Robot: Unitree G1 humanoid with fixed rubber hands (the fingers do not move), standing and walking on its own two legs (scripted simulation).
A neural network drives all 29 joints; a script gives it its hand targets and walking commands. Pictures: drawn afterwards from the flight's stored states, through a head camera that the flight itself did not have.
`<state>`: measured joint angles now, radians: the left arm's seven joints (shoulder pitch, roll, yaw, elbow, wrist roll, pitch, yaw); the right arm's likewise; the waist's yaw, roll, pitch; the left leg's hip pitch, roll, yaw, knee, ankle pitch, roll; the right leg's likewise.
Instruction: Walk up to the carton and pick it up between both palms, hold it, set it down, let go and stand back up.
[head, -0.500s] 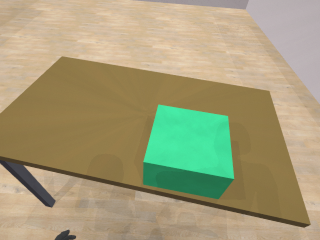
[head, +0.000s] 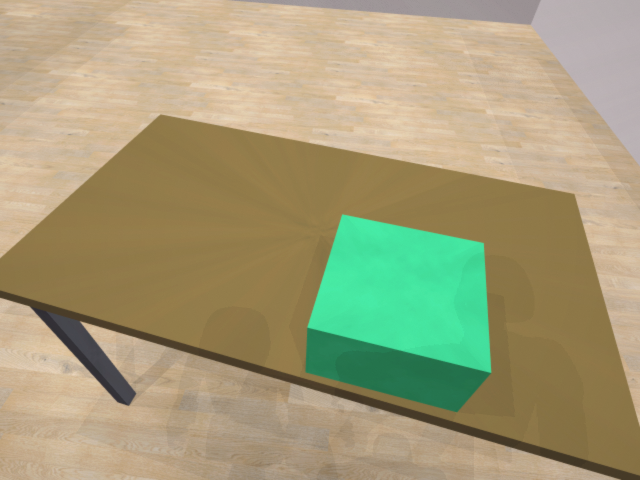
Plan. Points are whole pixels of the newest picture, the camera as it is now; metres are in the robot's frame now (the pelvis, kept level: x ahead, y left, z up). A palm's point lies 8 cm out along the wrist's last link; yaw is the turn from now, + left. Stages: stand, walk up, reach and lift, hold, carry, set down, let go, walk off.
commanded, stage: stand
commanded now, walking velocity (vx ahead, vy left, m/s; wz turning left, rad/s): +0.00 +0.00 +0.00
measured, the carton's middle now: (395, 306) +0.41 -0.10 -0.05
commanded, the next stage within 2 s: none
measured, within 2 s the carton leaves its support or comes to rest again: neither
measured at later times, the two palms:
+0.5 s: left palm out of the picture +0.00 +0.25 -0.14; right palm out of the picture +0.05 -0.26 -0.12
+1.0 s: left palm out of the picture -0.02 +0.22 -0.15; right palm out of the picture +0.04 -0.26 -0.13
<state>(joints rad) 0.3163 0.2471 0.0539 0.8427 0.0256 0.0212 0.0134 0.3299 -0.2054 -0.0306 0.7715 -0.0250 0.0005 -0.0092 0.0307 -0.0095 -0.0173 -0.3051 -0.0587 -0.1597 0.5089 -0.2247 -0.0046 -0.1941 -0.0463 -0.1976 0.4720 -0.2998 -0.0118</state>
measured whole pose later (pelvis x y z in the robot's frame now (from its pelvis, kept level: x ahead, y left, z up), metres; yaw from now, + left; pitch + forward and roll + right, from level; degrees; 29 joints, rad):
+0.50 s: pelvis +0.00 -0.01 +0.00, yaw +2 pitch -1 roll -1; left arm 0.31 0.23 0.05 0.98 0.02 0.04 0.03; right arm 0.33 -0.20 -0.03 0.87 -0.02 0.02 -0.04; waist 0.03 -0.01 0.01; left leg -0.27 -0.06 -0.19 0.54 -0.25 -0.02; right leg -0.14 -0.04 -0.23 0.49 -0.33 -0.02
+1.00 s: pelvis +0.00 -0.02 +0.00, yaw +3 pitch -2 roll -1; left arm 0.30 0.20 0.04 1.05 0.02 0.04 0.04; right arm 0.31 -0.18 -0.02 0.94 -0.02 0.02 -0.05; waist 0.03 -0.01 0.03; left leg -0.26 -0.05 -0.20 0.54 -0.24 -0.04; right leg -0.13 -0.03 -0.24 0.49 -0.34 -0.04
